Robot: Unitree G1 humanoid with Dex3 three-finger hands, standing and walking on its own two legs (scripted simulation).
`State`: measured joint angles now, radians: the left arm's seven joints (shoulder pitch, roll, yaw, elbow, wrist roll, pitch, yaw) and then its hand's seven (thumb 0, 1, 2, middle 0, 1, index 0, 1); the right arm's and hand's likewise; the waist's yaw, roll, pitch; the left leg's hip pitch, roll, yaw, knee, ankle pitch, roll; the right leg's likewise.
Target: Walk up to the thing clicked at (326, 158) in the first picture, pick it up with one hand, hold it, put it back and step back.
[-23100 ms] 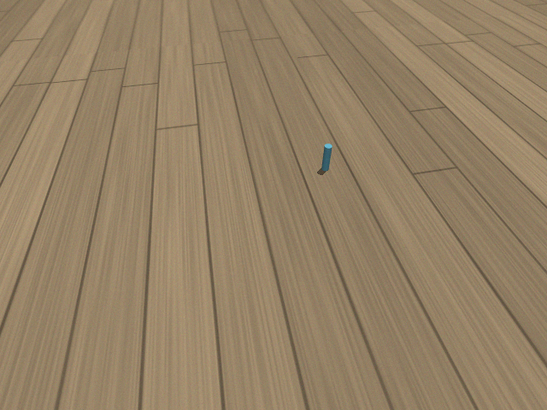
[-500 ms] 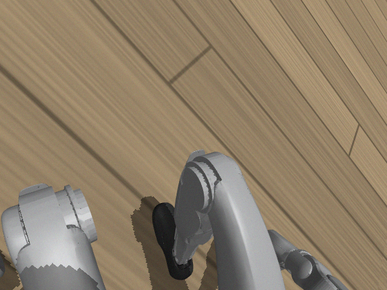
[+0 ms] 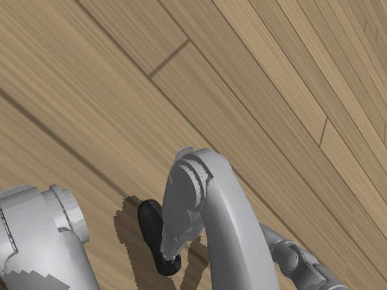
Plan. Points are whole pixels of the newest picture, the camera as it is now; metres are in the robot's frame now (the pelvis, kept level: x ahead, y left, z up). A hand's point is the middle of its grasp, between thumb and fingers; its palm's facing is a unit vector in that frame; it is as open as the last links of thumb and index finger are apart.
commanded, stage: lower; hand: left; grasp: from the side
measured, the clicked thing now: out of the picture +0.44 +0.30 -0.20
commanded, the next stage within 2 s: loosen in 0.18 s
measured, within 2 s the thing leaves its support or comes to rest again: rests again in 0.08 s
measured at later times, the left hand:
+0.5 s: hand out of the picture +0.44 +0.29 -0.17, palm faces +0.34 -0.94 +0.01, open 5.3 cm
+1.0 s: hand out of the picture +0.45 +0.29 -0.17, palm faces +0.35 -0.94 +0.02, open 12.8 cm
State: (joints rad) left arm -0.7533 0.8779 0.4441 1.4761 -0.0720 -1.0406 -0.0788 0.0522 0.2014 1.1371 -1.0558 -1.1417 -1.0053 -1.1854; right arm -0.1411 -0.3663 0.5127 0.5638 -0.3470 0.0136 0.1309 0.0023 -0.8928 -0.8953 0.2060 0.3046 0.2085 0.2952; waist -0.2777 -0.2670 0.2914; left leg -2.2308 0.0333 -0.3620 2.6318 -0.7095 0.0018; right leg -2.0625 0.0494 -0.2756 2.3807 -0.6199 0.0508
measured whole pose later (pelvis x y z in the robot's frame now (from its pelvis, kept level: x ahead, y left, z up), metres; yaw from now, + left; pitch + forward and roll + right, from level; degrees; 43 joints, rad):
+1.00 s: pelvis -0.01 +0.00 +0.00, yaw -1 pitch +12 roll -19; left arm -0.74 0.91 0.47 1.48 -0.11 -1.08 -0.07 0.00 -0.17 0.36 -0.49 -0.40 -0.49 -0.40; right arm -0.17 -0.37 0.55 0.54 -0.36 0.02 0.13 0.00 -0.91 -0.90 0.21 0.31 0.21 0.30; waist -0.27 -0.30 0.31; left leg -2.21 0.04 -0.39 2.64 -0.71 0.01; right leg -2.04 0.07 -0.30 2.36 -0.60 0.06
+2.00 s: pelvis +0.03 -0.02 +0.21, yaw +12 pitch +32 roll -4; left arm -0.11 0.45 0.25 0.43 0.04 0.01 0.04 -0.01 -0.48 0.09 -0.07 -0.07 -0.07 -0.07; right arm 0.08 -0.25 0.01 0.53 0.05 0.11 -0.04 0.01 -0.90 -0.90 0.21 0.31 0.21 0.30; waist -0.04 0.00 -0.14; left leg -1.78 0.06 -0.06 1.87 -0.65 -0.01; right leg -1.75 0.00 -0.06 1.82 -0.64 -0.01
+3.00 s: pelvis +0.10 +0.00 +0.43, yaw +16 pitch +8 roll -2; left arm 0.47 0.22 -0.02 -0.03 -0.01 0.29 0.15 -0.01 -0.56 0.04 -0.05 -0.05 -0.05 -0.05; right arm 0.27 -0.21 0.04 0.48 0.01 -0.11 -0.18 0.02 -0.90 -0.90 0.21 0.31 0.21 0.30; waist -0.02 0.03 -0.11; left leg -0.64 0.04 -0.03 0.97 -0.47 -0.01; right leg -0.59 -0.01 -0.06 0.91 -0.46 0.01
